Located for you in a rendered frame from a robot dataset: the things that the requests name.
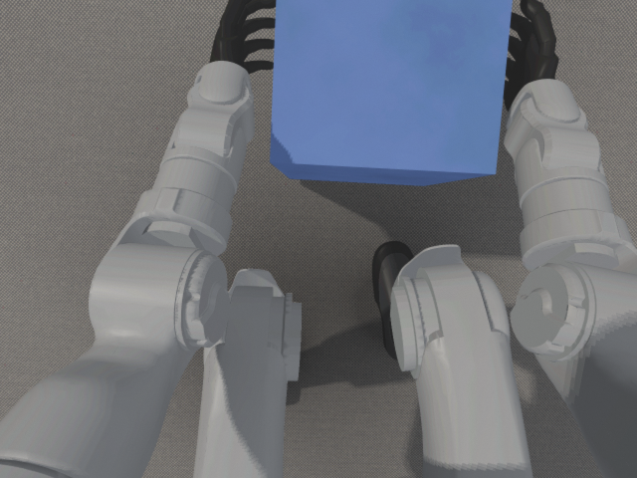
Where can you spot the right robot forearm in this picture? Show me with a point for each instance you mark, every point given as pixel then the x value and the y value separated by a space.
pixel 562 188

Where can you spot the robot right foot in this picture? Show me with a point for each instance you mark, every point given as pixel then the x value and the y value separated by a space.
pixel 388 260

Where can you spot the left robot forearm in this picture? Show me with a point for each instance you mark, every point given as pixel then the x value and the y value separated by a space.
pixel 191 198

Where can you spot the robot left upper arm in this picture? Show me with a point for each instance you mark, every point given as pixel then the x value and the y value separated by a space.
pixel 152 307

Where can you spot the robot right upper arm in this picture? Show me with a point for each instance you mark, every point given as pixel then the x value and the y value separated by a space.
pixel 580 322

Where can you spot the robot left hand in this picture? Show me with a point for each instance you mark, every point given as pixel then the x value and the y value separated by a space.
pixel 229 43

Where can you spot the robot right hand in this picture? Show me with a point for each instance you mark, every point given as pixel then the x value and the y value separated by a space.
pixel 534 54

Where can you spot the carton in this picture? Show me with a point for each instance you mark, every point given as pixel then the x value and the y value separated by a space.
pixel 405 92

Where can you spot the robot right shin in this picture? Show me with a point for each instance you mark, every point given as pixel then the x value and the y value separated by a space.
pixel 451 254

